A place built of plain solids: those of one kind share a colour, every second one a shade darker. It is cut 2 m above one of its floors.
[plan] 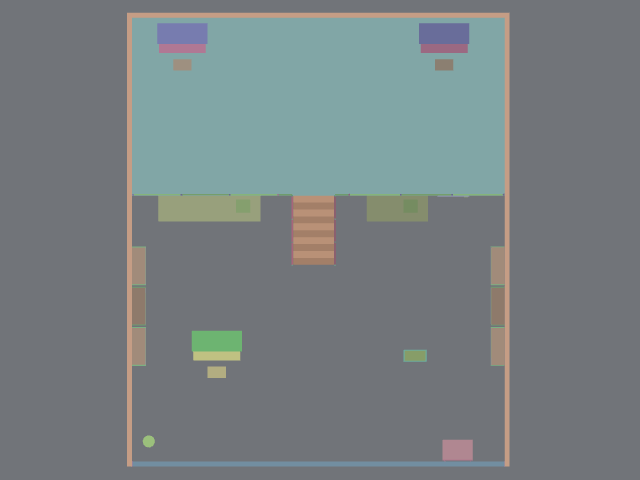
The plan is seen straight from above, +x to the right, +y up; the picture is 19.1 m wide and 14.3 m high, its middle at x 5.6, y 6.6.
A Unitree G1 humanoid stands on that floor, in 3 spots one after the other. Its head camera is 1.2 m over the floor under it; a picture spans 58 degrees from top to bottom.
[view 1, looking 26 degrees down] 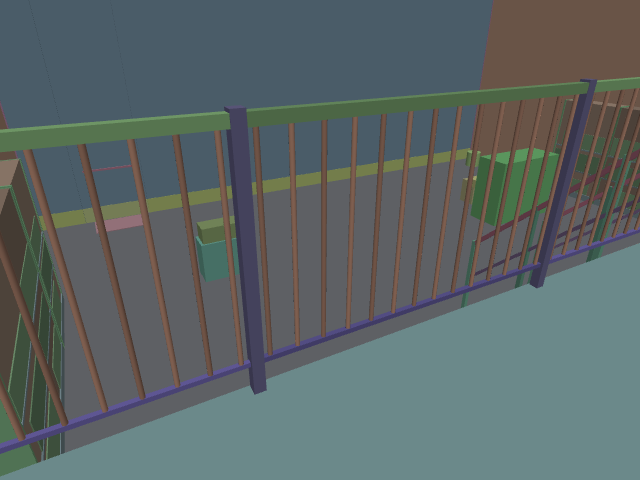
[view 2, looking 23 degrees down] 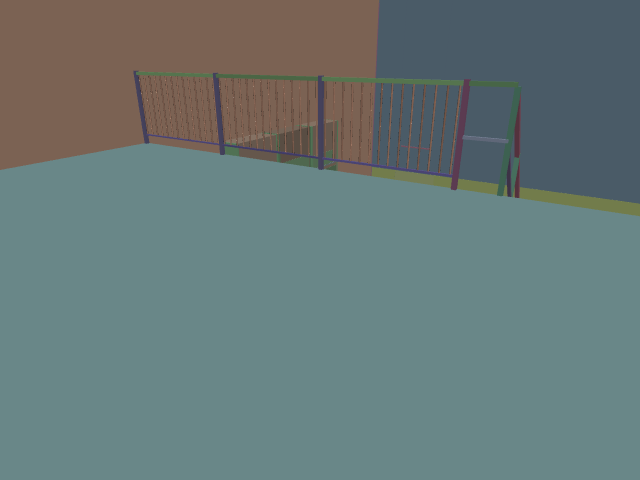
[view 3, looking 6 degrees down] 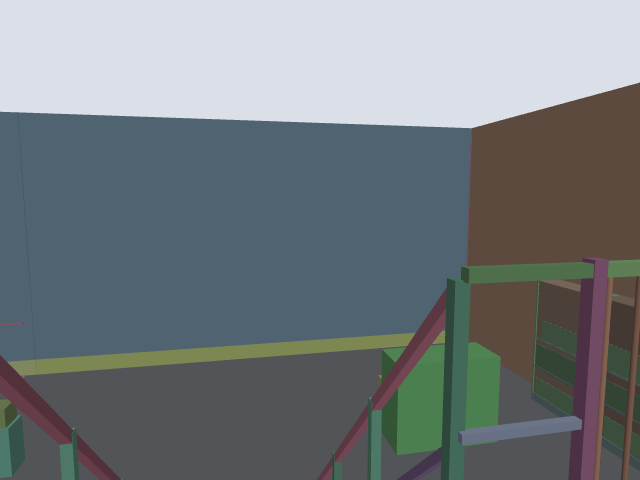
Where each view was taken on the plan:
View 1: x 9.90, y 9.12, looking -118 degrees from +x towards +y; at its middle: ground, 7.91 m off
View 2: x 5.41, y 12.12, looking -58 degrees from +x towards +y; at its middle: upper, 3.07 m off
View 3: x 5.41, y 9.02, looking -102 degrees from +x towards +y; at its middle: window_wall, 9.27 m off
